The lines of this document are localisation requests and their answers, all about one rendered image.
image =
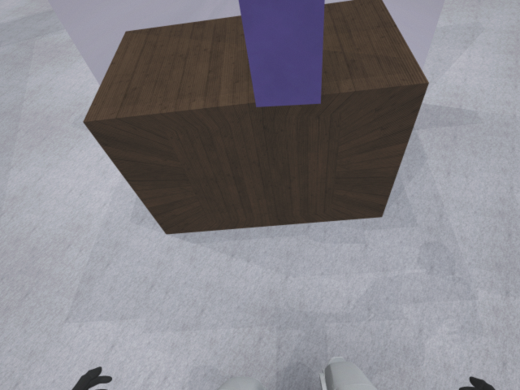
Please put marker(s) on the robot right shin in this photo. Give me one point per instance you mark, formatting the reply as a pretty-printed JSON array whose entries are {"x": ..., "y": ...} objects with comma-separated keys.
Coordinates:
[{"x": 335, "y": 359}]

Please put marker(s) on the carton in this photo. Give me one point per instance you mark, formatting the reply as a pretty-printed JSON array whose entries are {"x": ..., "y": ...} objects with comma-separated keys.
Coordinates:
[{"x": 284, "y": 42}]

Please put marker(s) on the pedestal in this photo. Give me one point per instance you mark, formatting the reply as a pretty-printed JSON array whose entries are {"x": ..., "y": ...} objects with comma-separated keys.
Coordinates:
[{"x": 176, "y": 114}]

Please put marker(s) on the robot right thigh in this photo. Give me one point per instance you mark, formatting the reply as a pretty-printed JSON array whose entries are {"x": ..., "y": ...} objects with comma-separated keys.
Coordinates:
[{"x": 344, "y": 376}]

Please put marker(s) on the robot left hand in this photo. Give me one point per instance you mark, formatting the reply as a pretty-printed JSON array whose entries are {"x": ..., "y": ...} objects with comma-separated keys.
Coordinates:
[{"x": 91, "y": 379}]

